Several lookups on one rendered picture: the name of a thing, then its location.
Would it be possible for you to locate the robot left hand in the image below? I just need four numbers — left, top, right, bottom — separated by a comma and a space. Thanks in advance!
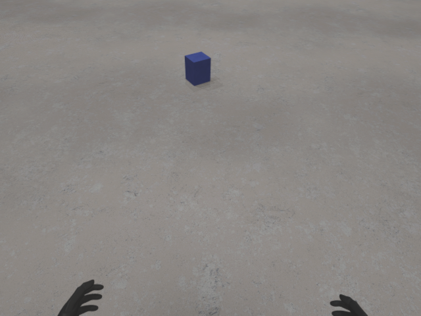
57, 280, 104, 316

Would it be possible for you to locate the robot right hand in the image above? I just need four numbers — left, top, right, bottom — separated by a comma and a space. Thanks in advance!
330, 294, 367, 316

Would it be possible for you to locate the carton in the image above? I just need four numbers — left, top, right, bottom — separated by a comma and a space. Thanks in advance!
185, 52, 211, 86

